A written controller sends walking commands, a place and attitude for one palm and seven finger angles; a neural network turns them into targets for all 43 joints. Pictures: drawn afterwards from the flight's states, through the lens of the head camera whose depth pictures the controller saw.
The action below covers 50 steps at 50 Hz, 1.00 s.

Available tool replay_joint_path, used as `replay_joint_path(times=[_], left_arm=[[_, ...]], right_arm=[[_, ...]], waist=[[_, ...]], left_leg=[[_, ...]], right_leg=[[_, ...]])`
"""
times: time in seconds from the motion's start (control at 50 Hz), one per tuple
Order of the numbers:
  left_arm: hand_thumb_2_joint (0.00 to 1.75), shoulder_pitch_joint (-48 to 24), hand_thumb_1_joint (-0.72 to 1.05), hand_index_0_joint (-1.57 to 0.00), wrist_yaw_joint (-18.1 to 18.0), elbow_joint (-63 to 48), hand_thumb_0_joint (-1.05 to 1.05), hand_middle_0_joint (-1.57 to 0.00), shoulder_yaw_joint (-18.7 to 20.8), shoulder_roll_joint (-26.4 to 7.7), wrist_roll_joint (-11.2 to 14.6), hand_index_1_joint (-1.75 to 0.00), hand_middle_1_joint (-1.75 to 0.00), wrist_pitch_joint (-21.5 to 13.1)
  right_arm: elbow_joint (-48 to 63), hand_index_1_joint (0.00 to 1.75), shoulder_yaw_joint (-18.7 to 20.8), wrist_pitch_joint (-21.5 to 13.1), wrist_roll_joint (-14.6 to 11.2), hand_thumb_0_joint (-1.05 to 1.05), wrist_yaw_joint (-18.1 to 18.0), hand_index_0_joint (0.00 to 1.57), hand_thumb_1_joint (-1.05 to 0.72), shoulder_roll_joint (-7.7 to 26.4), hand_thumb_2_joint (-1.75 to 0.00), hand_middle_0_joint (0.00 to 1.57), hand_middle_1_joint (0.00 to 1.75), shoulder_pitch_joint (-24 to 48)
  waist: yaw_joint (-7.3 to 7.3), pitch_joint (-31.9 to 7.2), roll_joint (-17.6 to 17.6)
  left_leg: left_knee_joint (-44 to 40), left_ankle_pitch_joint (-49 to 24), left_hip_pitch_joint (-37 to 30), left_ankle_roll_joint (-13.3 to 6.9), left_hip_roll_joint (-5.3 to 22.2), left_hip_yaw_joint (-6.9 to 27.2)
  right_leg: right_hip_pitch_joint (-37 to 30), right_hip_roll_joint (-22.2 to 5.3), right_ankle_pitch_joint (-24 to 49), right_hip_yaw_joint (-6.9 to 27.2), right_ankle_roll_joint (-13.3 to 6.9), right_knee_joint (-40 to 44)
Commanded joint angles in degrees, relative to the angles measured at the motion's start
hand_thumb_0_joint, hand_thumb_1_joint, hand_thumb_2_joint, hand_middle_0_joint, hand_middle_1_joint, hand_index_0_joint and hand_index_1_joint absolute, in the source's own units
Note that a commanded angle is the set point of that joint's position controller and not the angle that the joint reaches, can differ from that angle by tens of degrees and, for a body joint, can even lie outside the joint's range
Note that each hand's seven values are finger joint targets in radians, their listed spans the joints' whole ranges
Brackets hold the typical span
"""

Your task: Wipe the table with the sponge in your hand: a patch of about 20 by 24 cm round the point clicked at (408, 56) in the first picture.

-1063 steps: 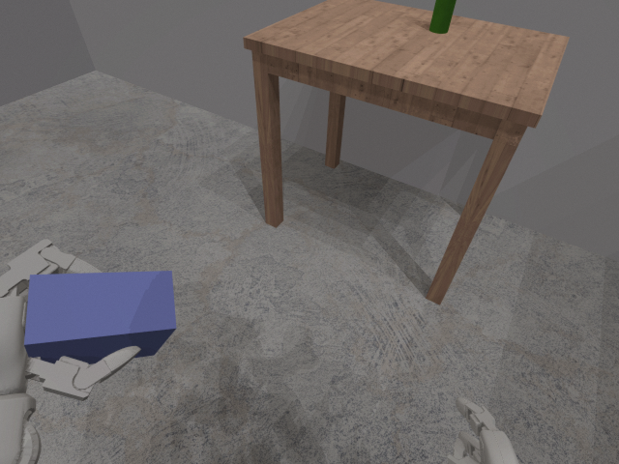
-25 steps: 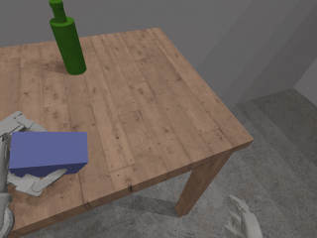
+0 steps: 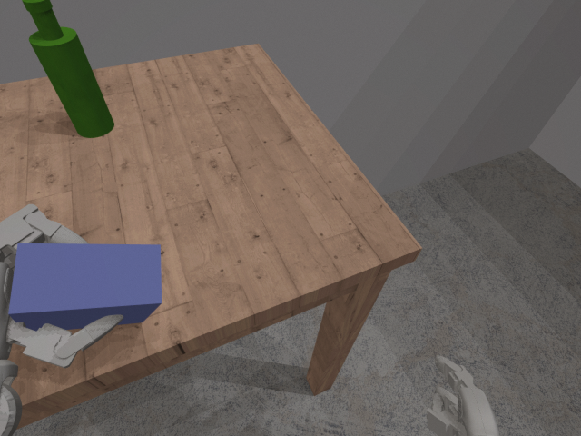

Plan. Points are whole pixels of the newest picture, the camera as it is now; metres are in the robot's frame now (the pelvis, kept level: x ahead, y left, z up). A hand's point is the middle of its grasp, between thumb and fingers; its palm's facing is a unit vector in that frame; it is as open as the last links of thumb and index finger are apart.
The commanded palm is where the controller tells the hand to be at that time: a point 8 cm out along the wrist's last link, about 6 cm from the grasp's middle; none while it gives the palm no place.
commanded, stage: shuffle to correct the standing spot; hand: left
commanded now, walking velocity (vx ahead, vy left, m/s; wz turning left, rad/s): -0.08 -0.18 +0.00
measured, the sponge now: (111, 289) +0.23 +0.20 +0.14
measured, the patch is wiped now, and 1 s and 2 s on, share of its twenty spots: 0.00 0.00 0.00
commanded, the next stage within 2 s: none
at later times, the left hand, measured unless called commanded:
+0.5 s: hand (50, 301) +0.21 +0.25 +0.16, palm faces +0.31 -0.86 -0.40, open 9.7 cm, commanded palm +0.15 +0.29 +0.18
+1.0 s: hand (38, 297) +0.21 +0.26 +0.16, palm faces +0.34 -0.85 -0.41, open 9.7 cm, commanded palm +0.15 +0.30 +0.18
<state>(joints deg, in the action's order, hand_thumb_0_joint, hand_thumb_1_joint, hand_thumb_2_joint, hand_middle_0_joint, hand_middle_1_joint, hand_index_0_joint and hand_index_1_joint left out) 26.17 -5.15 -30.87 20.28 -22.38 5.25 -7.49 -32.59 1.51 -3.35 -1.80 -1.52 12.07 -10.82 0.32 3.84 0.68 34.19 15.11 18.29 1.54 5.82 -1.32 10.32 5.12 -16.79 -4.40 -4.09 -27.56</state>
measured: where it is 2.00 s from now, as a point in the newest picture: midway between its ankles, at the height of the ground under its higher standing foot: outside the picture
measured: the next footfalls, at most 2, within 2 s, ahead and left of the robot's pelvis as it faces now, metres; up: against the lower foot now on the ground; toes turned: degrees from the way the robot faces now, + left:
none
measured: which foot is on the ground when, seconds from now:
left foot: down 0.00-1.00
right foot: down 0.00-1.00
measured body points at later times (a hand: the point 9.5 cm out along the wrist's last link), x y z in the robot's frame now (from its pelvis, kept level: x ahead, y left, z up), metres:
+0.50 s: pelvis -0.01 +0.01 +0.00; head +0.03 +0.03 +0.44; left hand +0.19 +0.29 +0.18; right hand +0.17 -0.22 -0.08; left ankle +0.03 +0.14 -0.73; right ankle -0.02 -0.08 -0.73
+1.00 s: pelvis +0.00 +0.01 +0.00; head +0.03 +0.03 +0.45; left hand +0.19 +0.30 +0.19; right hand +0.17 -0.22 -0.09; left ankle +0.03 +0.14 -0.73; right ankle -0.02 -0.08 -0.73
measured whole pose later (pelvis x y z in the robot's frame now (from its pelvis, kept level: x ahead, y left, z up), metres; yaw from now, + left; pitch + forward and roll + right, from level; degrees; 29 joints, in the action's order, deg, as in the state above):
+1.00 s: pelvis +0.00 +0.01 +0.00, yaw +1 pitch -1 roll -3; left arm 27.4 -5.4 -33.5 21.5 -23.2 4.9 -5.9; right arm -32.7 0.7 -3.1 -1.4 -1.6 11.2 -11.5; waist -0.2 4.9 1.6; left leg 36.3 15.8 20.1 1.0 5.4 0.1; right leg 10.6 4.8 -16.7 -5.7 -3.1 -27.6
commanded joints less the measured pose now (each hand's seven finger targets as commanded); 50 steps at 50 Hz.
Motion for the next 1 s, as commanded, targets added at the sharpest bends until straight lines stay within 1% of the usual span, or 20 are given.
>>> replay_joint_path(times=[0.0, 0.04, 0.08, 0.14, 0.2, 0.26, 0.36, 0.4, 0.42, 0.44, 0.5, 0.56, 0.6, 0.68, 0.72, 0.78, 0.82, 0.92, 0.94, 0.98], left_arm=[[1.3, -3.2, 0.1, -1.2, -1.7, -12.7, 0.0, -1.2, 8.2, -10.7, 0.9, -1.6, -1.6, -3.4], [1.3, -1.3, 0.1, -1.2, -1.8, -12.9, 0.0, -1.2, 7.8, -9.9, 0.9, -1.6, -1.6, -3.5], [1.3, -2.2, 0.1, -1.2, -1.6, -13.1, 0.0, -1.2, 8.9, -11.4, 0.9, -1.6, -1.6, -3.5], [1.3, -0.7, 0.1, -1.2, -1.6, -13.2, 0.0, -1.2, 8.4, -10.3, 0.8, -1.6, -1.6, -3.5], [1.3, -1.4, 0.1, -1.2, -1.3, -14.7, 0.0, -1.2, 8.9, -11.4, 0.6, -1.6, -1.6, -3.4], [1.3, -0.8, 0.1, -1.2, -1.4, -15.2, 0.0, -1.2, 8.9, -11.4, 0.5, -1.6, -1.6, -3.1], [1.3, 0.0, 0.1, -1.2, -1.2, -14.2, 0.0, -1.2, 8.5, -10.9, 0.6, -1.6, -1.6, -2.2], [1.3, -1.0, 0.1, -1.2, -1.3, -13.6, 0.0, -1.2, 8.4, -10.8, 0.8, -1.6, -1.6, -2.0], [1.3, -0.1, 0.1, -1.2, -1.7, -13.6, 0.0, -1.2, 8.0, -10.6, 0.7, -1.6, -1.6, -2.0], [1.3, 0.5, 0.1, -1.2, -1.7, -13.3, 0.0, -1.2, 7.8, -9.9, 0.9, -1.6, -1.6, -2.1], [1.3, -2.6, 0.1, -1.2, -1.8, -15.5, 0.0, -1.2, 8.6, -11.1, 0.8, -1.6, -1.6, -2.2], [1.3, -3.1, 0.1, -1.2, -1.8, -17.0, 0.0, -1.2, 8.9, -11.5, -0.2, -1.6, -1.6, -2.8], [1.3, -3.2, 0.1, -1.2, -1.3, -16.5, 0.0, -1.2, 8.6, -10.9, -0.7, -1.6, -1.6, -3.0], [1.3, -0.3, 0.1, -1.2, -1.0, -15.1, 0.0, -1.2, 8.1, -9.9, -0.6, -1.6, -1.6, -2.7], [1.3, 3.0, 0.1, -1.2, -1.1, -14.1, 0.0, -1.2, 8.3, -9.6, -0.4, -1.6, -1.6, -2.4], [1.3, -0.1, 0.1, -1.2, -1.1, -14.1, 0.0, -1.2, 8.0, -10.1, 0.1, -1.6, -1.6, -2.0], [1.3, -0.4, 0.1, -1.2, -1.5, -14.5, 0.0, -1.2, 7.8, -10.1, 0.0, -1.6, -1.6, -1.9], [1.3, -1.9, 0.1, -1.2, -2.0, -15.8, 0.0, -1.2, 8.6, -11.1, -0.5, -1.6, -1.6, -2.2], [1.3, -1.0, 0.1, -1.2, -1.7, -15.3, 0.0, -1.2, 7.7, -9.5, -0.2, -1.6, -1.6, -2.4], [1.3, -2.6, 0.1, -1.2, -1.6, -15.5, 0.0, -1.2, 7.9, -10.2, -0.2, -1.6, -1.6, -2.3]], right_arm=[[9.1, 0.3, 2.2, -2.6, -0.2, 0.0, -0.8, 0.2, -0.9, 5.8, -0.9, 0.2, 0.3, 4.2], [8.9, 0.3, 1.8, -2.2, -0.1, 0.0, -0.8, 0.2, -0.9, 5.8, -0.9, 0.2, 0.3, 4.0], [9.3, 0.3, 2.0, -2.2, 0.1, 0.0, -1.0, 0.2, -0.9, 6.0, -0.9, 0.2, 0.3, 4.6], [9.1, 0.3, 1.9, -2.1, 0.1, 0.0, -0.9, 0.2, -0.9, 6.1, -0.9, 0.2, 0.3, 3.8], [10.0, 0.3, 2.1, -2.5, 0.2, 0.0, -1.1, 0.2, -0.9, 6.2, -0.9, 0.2, 0.3, 3.7], [10.0, 0.3, 2.2, -2.6, 0.3, 0.0, -1.0, 0.2, -0.9, 6.5, -0.9, 0.2, 0.3, 3.6], [10.1, 0.3, 2.3, -2.4, 0.3, 0.0, -1.0, 0.2, -0.9, 6.3, -0.9, 0.2, 0.3, 3.0], [9.7, 0.3, 2.2, -2.3, 0.2, 0.0, -1.1, 0.2, -0.9, 5.9, -0.9, 0.2, 0.3, 2.7], [9.3, 0.3, 1.9, -2.7, -0.1, 0.0, -1.3, 0.2, -0.9, 5.6, -0.9, 0.2, 0.3, 3.4], [9.2, 0.3, 1.8, -2.3, 0.2, 0.0, -1.2, 0.2, -0.9, 5.6, -0.9, 0.2, 0.3, 2.3], [9.6, 0.3, 1.8, -2.5, 0.4, 0.0, -1.4, 0.2, -0.9, 6.0, -0.9, 0.2, 0.3, 3.6], [9.8, 0.3, 1.4, -2.7, 1.0, 0.0, -1.3, 0.2, -0.9, 6.4, -0.9, 0.2, 0.3, 3.9], [9.7, 0.3, 1.7, -3.1, 1.2, 0.0, -0.7, 0.2, -0.9, 6.4, -0.9, 0.2, 0.3, 2.8], [9.8, 0.3, 1.9, -3.2, 0.6, 0.0, 0.0, 0.2, -0.9, 6.7, -0.9, 0.2, 0.3, 2.0], [10.0, 0.3, 2.0, -3.4, -0.2, 0.0, 0.0, 0.2, -0.9, 6.7, -0.9, 0.2, 0.3, 2.3], [9.3, 0.3, 2.1, -2.8, 0.2, 0.0, -0.4, 0.2, -0.9, 6.7, -0.9, 0.2, 0.3, 2.2], [9.1, 0.3, 2.0, -3.1, -0.1, 0.0, -0.7, 0.2, -0.9, 6.4, -0.9, 0.2, 0.3, 3.0], [9.1, 0.3, 1.6, -3.1, 0.1, 0.0, -0.9, 0.2, -0.9, 6.3, -0.9, 0.2, 0.3, 3.7], [9.0, 0.3, 1.6, -2.9, 0.2, 0.0, -0.7, 0.2, -0.9, 6.2, -0.9, 0.2, 0.3, 2.8], [9.0, 0.3, 1.9, -2.8, 0.3, 0.0, -0.6, 0.2, -0.9, 6.5, -0.9, 0.2, 0.3, 3.0]], waist=[[0.02, -9.1, -1.5], [-0.03, -9.1, 0.9], [-0.26, -7.9, 0.5], [-0.23, -9.1, 2.3], [-0.64, -9.0, 2.3], [-0.77, -10.2, 5.0], [-0.33, -9.5, 1.0], [0.1, -8.5, -2.2], [0.44, -8.6, -1.7], [0.3, -9.2, -2.0], [0.22, -7.0, 2.0], [-0.28, -7.0, 14.2], [-0.62, -7.4, 12.4], [-0.62, -8.9, 7.0], [-0.21, -10.0, 4.4], [0.15, -9.4, 1.9], [0.63, -8.8, 2.8], [0.12, -8.0, 7.0], [-0.16, -8.9, 7.2], [-0.26, -8.2, 5.6]], left_leg=[[2.6, -8.9, -6.1, -3.1, 0.2, 0.9], [0.5, -10.7, -6.8, -3.8, 1.3, 2.0], [-0.3, -9.9, -5.1, -3.9, 2.1, 2.5], [-1.4, -10.1, -6.0, -4.4, 2.5, 3.2], [-1.0, -15.0, -5.7, -4.3, 3.6, 3.3], [-3.2, -13.6, -5.9, -4.7, 4.9, 4.6], [-0.7, -4.3, -4.5, -4.0, 2.8, 2.8], [2.7, 0.4, -3.7, -3.2, 0.5, 1.3], [2.9, 0.8, -5.5, -3.1, -0.3, 1.3], [2.4, -0.1, -5.2, -3.5, 0.3, 1.6], [-2.5, -1.6, -4.9, -4.3, 2.3, 4.7], [-11.9, -4.8, -3.4, -7.3, 9.5, 13.9], [-10.8, -7.6, -4.4, -6.7, 9.5, 13.2], [-7.1, -7.4, -4.5, -5.2, 6.9, 9.9], [-4.7, -8.0, -6.1, -4.5, 4.5, 6.1], [-2.6, -4.5, -4.7, -4.1, 3.4, 4.9], [-2.6, -2.6, -5.9, -4.1, 2.5, 4.4], [-5.3, -5.0, -4.9, -5.3, 4.8, 7.0], [-5.0, -7.6, -5.3, -5.6, 5.3, 8.1], [-3.8, -7.9, -3.8, -5.0, 4.9, 7.2]], right_leg=[[2.5, -13.5, 22.0, 10.4, -0.2, 5.7], [3.2, -12.3, 19.0, 8.5, 0.2, 4.5], [2.9, -11.2, 17.8, 7.8, 1.9, 4.5], [2.6, -10.6, 16.5, 7.1, 1.6, 3.9], [1.8, -10.1, 20.4, 6.6, 3.3, 3.7], [1.0, -8.8, 16.1, 5.5, 3.6, 3.2], [2.5, -10.0, 13.3, 7.1, 2.0, 5.5], [4.8, -12.1, 12.7, 9.4, 0.4, 6.7], [6.7, -12.6, 12.4, 10.5, -0.8, 6.7], [5.8, -12.7, 12.4, 9.4, -1.1, 5.8], [7.3, -10.4, 9.4, 7.2, 0.3, 3.2], [4.5, -5.2, 0.8, 3.0, 3.6, -2.4], [2.3, -5.1, -1.3, 2.8, 3.3, 1.5], [-1.6, -5.3, 5.7, 2.2, 2.6, 7.5], [-1.4, -6.2, 10.9, 2.5, 2.0, 7.6], [0.7, -8.3, 12.1, 4.0, 0.9, 6.1], [3.7, -8.8, 12.0, 5.7, 0.4, 4.9], [2.1, -6.8, 9.5, 3.6, 2.2, 4.2], [0.8, -6.6, 10.5, 2.8, 2.3, 4.4], [-0.5, -6.9, 10.9, 3.1, 2.2, 5.8]])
